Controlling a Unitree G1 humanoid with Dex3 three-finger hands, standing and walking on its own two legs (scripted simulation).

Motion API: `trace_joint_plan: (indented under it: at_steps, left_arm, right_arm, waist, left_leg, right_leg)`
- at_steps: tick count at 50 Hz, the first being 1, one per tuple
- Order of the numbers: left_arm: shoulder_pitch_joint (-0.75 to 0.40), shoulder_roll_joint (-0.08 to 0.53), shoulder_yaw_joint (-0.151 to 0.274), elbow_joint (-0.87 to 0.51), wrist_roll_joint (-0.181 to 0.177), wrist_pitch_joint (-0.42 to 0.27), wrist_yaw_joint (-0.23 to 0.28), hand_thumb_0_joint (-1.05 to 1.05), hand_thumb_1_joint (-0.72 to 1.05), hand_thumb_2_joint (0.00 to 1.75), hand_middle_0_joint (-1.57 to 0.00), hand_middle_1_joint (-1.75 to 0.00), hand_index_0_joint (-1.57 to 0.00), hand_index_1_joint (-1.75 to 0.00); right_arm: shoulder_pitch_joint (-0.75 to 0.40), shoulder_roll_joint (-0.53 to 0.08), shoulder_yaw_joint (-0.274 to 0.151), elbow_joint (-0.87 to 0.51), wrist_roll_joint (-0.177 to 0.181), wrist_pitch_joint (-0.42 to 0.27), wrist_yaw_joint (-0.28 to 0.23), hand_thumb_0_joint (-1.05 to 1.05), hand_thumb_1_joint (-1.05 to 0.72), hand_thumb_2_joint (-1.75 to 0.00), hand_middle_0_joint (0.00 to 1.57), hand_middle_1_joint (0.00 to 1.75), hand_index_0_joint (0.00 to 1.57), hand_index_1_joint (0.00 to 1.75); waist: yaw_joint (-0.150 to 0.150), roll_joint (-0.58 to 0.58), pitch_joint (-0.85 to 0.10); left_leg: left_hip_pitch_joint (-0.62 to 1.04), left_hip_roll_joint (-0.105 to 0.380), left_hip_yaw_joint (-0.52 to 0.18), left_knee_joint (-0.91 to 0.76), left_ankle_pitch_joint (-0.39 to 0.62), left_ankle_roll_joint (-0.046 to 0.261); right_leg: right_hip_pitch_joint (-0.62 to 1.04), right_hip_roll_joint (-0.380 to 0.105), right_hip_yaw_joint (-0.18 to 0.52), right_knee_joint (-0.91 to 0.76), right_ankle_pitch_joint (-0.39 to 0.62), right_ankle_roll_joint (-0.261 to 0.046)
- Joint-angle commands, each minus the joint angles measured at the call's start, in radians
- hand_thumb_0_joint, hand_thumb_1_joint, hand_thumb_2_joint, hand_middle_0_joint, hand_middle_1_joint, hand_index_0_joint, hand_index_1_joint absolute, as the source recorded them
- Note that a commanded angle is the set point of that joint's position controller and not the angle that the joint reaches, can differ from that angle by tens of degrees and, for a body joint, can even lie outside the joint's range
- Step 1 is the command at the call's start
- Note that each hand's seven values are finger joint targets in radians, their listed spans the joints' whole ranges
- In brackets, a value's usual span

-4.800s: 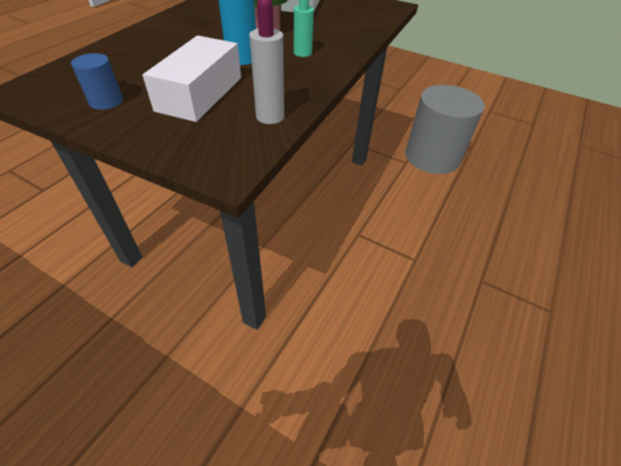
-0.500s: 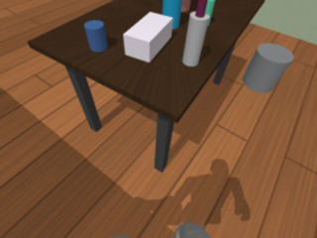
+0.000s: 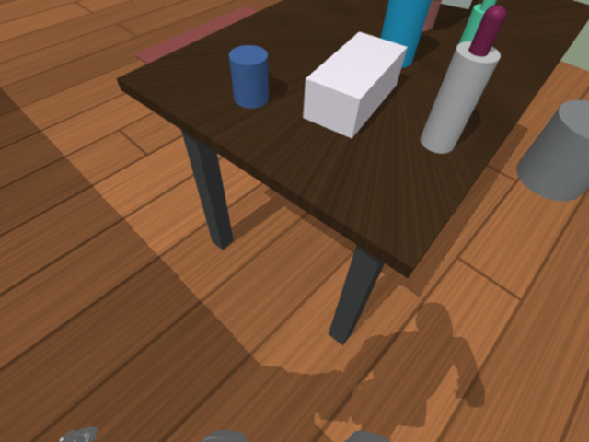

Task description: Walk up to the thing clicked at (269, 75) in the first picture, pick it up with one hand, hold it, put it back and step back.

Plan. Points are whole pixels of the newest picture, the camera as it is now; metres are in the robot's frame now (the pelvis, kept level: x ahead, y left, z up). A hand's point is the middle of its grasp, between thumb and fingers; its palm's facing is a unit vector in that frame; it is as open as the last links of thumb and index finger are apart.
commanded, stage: walk up
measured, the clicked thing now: (463, 85) +0.67 -0.26 +0.12
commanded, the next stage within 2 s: stand in 1.68 s
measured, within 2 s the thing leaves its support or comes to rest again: neither
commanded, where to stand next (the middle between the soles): +0.04 -0.02 m, yaw -2 degrees
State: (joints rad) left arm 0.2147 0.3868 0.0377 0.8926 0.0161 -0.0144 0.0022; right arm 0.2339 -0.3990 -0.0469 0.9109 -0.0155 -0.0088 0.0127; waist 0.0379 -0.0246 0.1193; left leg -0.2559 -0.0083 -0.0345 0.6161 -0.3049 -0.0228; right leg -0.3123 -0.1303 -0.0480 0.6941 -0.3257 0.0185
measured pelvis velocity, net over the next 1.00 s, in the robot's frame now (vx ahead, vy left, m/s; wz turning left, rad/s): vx -0.01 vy -0.01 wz -0.01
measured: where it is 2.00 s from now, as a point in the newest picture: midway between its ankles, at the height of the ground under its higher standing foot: outside the picture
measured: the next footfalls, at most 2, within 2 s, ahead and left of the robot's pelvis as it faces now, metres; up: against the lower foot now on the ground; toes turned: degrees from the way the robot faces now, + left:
right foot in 0.26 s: +0.05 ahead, -0.14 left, +0.00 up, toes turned -1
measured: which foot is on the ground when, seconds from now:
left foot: down 0.00-1.00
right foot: down 0.00-0.00, up 0.02-0.24, down 0.26-1.00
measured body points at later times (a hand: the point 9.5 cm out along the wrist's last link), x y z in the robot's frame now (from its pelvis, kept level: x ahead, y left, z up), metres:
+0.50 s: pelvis +0.01 -0.01 +0.00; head +0.04 +0.00 +0.45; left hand +0.12 +0.31 -0.12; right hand +0.10 -0.32 -0.11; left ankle +0.01 +0.14 -0.72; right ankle +0.01 -0.14 -0.72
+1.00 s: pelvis -0.01 -0.01 +0.02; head +0.00 +0.00 +0.47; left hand +0.07 +0.29 -0.12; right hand +0.06 -0.32 -0.10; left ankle +0.01 +0.14 -0.72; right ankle +0.01 -0.14 -0.72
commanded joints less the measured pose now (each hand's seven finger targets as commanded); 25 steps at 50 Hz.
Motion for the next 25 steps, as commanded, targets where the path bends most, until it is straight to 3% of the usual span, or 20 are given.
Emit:
trace_joint_plan:
  at_steps: [1, 2, 4, 6, 8, 10, 12, 14, 15, 16, 17, 18, 20, 21, 22, 23, 24, 25]
  left_arm:
    - [-0.052, 0.204, 0.057, -0.057, -0.021, 0.032, 0.010, 0.00, 0.90, 0.90, -0.20, -0.30, -0.20, -0.30]
    - [-0.076, 0.214, 0.059, -0.053, -0.022, 0.036, 0.009, 0.00, 0.90, 0.90, -0.20, -0.30, -0.20, -0.30]
    - [-0.058, 0.178, 0.050, -0.035, -0.034, 0.033, 0.007, 0.00, 0.90, 0.90, -0.20, -0.30, -0.20, -0.30]
    - [-0.059, 0.176, 0.045, -0.026, -0.037, 0.031, 0.004, 0.00, 0.90, 0.90, -0.20, -0.30, -0.20, -0.30]
    - [-0.093, 0.172, 0.042, -0.020, -0.026, 0.033, 0.002, 0.00, 0.90, 0.90, -0.20, -0.30, -0.20, -0.30]
    - [-0.096, 0.168, 0.039, -0.008, -0.019, 0.031, 0.003, 0.00, 0.90, 0.90, -0.20, -0.30, -0.20, -0.30]
    - [-0.070, 0.174, 0.041, 0.015, -0.012, 0.027, 0.004, 0.00, 0.90, 0.90, -0.20, -0.30, -0.20, -0.30]
    - [-0.050, 0.239, 0.057, 0.036, -0.003, 0.016, 0.004, 0.00, 0.90, 0.90, -0.20, -0.30, -0.20, -0.30]
    - [-0.058, 0.268, 0.064, 0.032, -0.003, 0.014, 0.004, 0.00, 0.90, 0.90, -0.20, -0.30, -0.20, -0.30]
    - [-0.107, 0.274, 0.061, 0.015, -0.014, 0.017, 0.000, 0.00, 0.90, 0.90, -0.20, -0.30, -0.20, -0.30]
    - [-0.163, 0.264, 0.053, -0.001, -0.014, 0.018, -0.005, 0.00, 0.90, 0.90, -0.20, -0.30, -0.20, -0.30]
    - [-0.186, 0.242, 0.047, -0.006, -0.015, 0.023, -0.008, 0.00, 0.90, 0.90, -0.20, -0.30, -0.20, -0.30]
    - [-0.183, 0.219, 0.045, -0.002, -0.013, 0.031, -0.011, 0.00, 0.90, 0.90, -0.20, -0.30, -0.20, -0.30]
    - [-0.155, 0.206, 0.042, 0.015, -0.011, 0.033, -0.011, 0.00, 0.90, 0.90, -0.20, -0.30, -0.20, -0.30]
    - [-0.139, 0.203, 0.042, 0.028, -0.008, 0.031, -0.011, 0.00, 0.90, 0.90, -0.20, -0.30, -0.20, -0.30]
    - [-0.144, 0.209, 0.046, 0.033, -0.007, 0.026, -0.013, 0.00, 0.90, 0.90, -0.20, -0.30, -0.20, -0.30]
    - [-0.139, 0.212, 0.048, 0.041, -0.008, 0.022, -0.015, 0.00, 0.90, 0.90, -0.20, -0.30, -0.20, -0.30]
    - [-0.153, 0.223, 0.050, 0.041, -0.008, 0.019, -0.016, 0.00, 0.90, 0.90, -0.20, -0.30, -0.20, -0.30]
  right_arm:
    - [-0.002, -0.331, -0.071, -0.057, 0.006, -0.050, -0.043, 0.00, -0.90, -0.90, 0.20, 0.30, 0.20, 0.30]
    - [-0.023, -0.304, -0.066, -0.053, 0.003, -0.050, -0.045, 0.00, -0.90, -0.90, 0.20, 0.30, 0.20, 0.30]
    - [-0.051, -0.251, -0.045, -0.058, -0.001, -0.054, -0.053, 0.00, -0.90, -0.90, 0.20, 0.30, 0.20, 0.30]
    - [-0.019, -0.251, -0.042, -0.036, 0.002, -0.058, -0.056, 0.00, -0.90, -0.90, 0.20, 0.30, 0.20, 0.30]
    - [-0.001, -0.258, -0.043, -0.027, 0.005, -0.050, -0.058, 0.00, -0.90, -0.90, 0.20, 0.30, 0.20, 0.30]
    - [-0.007, -0.259, -0.045, -0.033, 0.010, -0.039, -0.064, 0.00, -0.90, -0.90, 0.20, 0.30, 0.20, 0.30]
    - [-0.047, -0.260, -0.041, -0.043, 0.018, -0.032, -0.064, 0.00, -0.90, -0.90, 0.20, 0.30, 0.20, 0.30]
    - [-0.079, -0.232, -0.034, -0.057, 0.036, -0.028, -0.063, 0.00, -0.90, -0.90, 0.20, 0.30, 0.20, 0.30]
    - [-0.086, -0.213, -0.030, -0.062, 0.038, -0.029, -0.063, 0.00, -0.90, -0.90, 0.20, 0.30, 0.20, 0.30]
    - [-0.078, -0.186, -0.025, -0.052, 0.039, -0.026, -0.063, 0.00, -0.90, -0.90, 0.20, 0.30, 0.20, 0.30]
    - [-0.048, -0.181, -0.026, -0.027, 0.030, -0.026, -0.064, 0.00, -0.90, -0.90, 0.20, 0.30, 0.20, 0.30]
    - [-0.044, -0.193, -0.029, -0.009, 0.022, -0.029, -0.061, 0.00, -0.90, -0.90, 0.20, 0.30, 0.20, 0.30]
    - [-0.069, -0.257, -0.040, 0.002, 0.014, -0.041, -0.056, 0.00, -0.90, -0.90, 0.20, 0.30, 0.20, 0.30]
    - [-0.103, -0.268, -0.037, 0.001, 0.014, -0.044, -0.053, 0.00, -0.90, -0.90, 0.20, 0.30, 0.20, 0.30]
    - [-0.125, -0.264, -0.033, -0.003, 0.014, -0.046, -0.051, 0.00, -0.90, -0.90, 0.20, 0.30, 0.20, 0.30]
    - [-0.122, -0.255, -0.030, 0.002, 0.012, -0.047, -0.051, 0.00, -0.90, -0.90, 0.20, 0.30, 0.20, 0.30]
    - [-0.139, -0.246, -0.025, 0.004, 0.012, -0.045, -0.048, 0.00, -0.90, -0.90, 0.20, 0.30, 0.20, 0.30]
    - [-0.138, -0.228, -0.021, 0.009, 0.014, -0.044, -0.048, 0.00, -0.90, -0.90, 0.20, 0.30, 0.20, 0.30]
  waist:
    - [-0.049, 0.181, -0.140]
    - [-0.040, 0.156, -0.110]
    - [-0.020, 0.199, -0.107]
    - [-0.030, 0.250, -0.129]
    - [-0.053, 0.267, -0.165]
    - [-0.060, 0.251, -0.175]
    - [-0.034, 0.218, -0.190]
    - [-0.020, 0.098, -0.248]
    - [-0.020, 0.035, -0.250]
    - [-0.034, -0.017, -0.248]
    - [-0.062, -0.060, -0.225]
    - [-0.069, -0.055, -0.197]
    - [-0.051, 0.000, -0.174]
    - [-0.026, 0.019, -0.158]
    - [-0.018, 0.011, -0.162]
    - [-0.021, -0.001, -0.171]
    - [-0.014, 0.007, -0.160]
    - [-0.027, -0.004, -0.162]
  left_leg:
    - [-0.002, 0.375, -0.453, -0.224, 0.442, 0.274]
    - [-0.008, 0.352, -0.421, -0.208, 0.477, 0.283]
    - [0.095, 0.266, -0.240, -0.142, 0.647, 0.228]
    - [0.176, 0.243, -0.198, -0.088, 0.830, 0.194]
    - [0.237, 0.231, -0.206, -0.061, 0.882, 0.191]
    - [0.234, 0.226, -0.191, -0.036, 0.850, 0.190]
    - [0.161, 0.204, -0.151, -0.001, 0.785, 0.164]
    - [0.028, 0.139, -0.092, 0.058, 0.567, 0.099]
    - [-0.026, 0.090, -0.058, 0.089, 0.418, 0.076]
    - [0.003, 0.034, -0.006, 0.092, 0.201, 0.057]
    - [0.073, 0.039, -0.002, 0.036, 0.133, 0.049]
    - [0.100, 0.054, -0.032, -0.025, 0.169, 0.055]
    - [0.072, 0.166, -0.179, -0.119, 0.302, 0.118]
    - [0.047, 0.215, -0.234, -0.128, 0.308, 0.159]
    - [0.033, 0.226, -0.231, -0.119, 0.314, 0.170]
    - [0.010, 0.203, -0.194, -0.103, 0.329, 0.151]
    - [-0.026, 0.159, -0.141, -0.092, 0.286, 0.122]
    - [-0.029, 0.116, -0.086, -0.080, 0.255, 0.091]
  right_leg:
    - [-0.019, 0.087, 0.085, 0.189, -0.228, -0.037]
    - [-0.022, 0.074, 0.113, 0.212, -0.244, -0.043]
    - [-0.091, 0.076, 0.127, 0.184, -0.222, -0.062]
    - [-0.104, 0.077, 0.100, 0.120, -0.184, -0.057]
    - [-0.095, 0.093, 0.068, 0.067, -0.173, -0.050]
    - [-0.055, 0.107, 0.041, -0.027, -0.129, -0.051]
    - [0.058, 0.110, 0.031, -0.153, 0.029, -0.059]
    - [0.249, 0.029, 0.110, -0.153, 0.490, -0.097]
    - [0.273, -0.030, 0.167, -0.137, 0.592, -0.134]
    - [0.200, -0.095, 0.214, -0.150, 0.541, -0.193]
    - [0.118, -0.117, 0.225, -0.150, 0.508, -0.193]
    - [0.075, -0.077, 0.183, -0.133, 0.449, -0.158]
    - [0.059, 0.032, 0.094, -0.036, 0.336, -0.077]
    - [0.065, 0.052, 0.088, -0.022, 0.253, -0.061]
    - [0.094, 0.052, 0.095, -0.049, 0.224, -0.062]
    - [0.132, 0.040, 0.109, -0.084, 0.250, -0.074]
    - [0.163, 0.026, 0.131, -0.130, 0.271, -0.085]
    - [0.179, -0.003, 0.156, -0.175, 0.296, -0.106]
